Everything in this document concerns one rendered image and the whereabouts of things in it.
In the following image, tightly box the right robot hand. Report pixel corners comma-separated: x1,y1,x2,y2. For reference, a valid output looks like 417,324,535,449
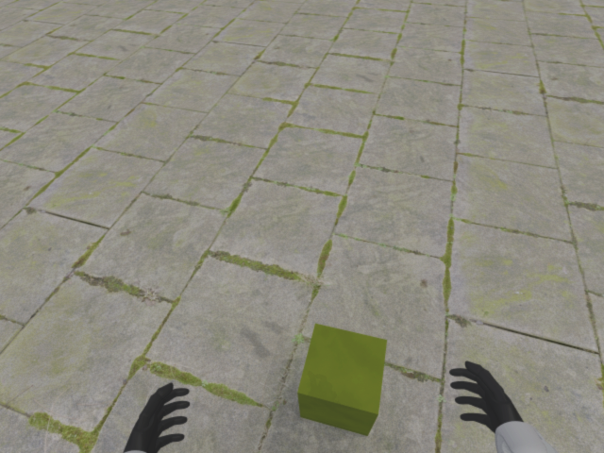
449,361,524,434

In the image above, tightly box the carton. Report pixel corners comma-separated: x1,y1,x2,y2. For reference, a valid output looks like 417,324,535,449
297,324,387,436

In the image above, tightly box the left robot hand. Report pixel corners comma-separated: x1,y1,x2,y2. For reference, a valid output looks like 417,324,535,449
123,382,190,453

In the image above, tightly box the right robot forearm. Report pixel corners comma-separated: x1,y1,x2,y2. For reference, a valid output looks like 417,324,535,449
495,421,558,453

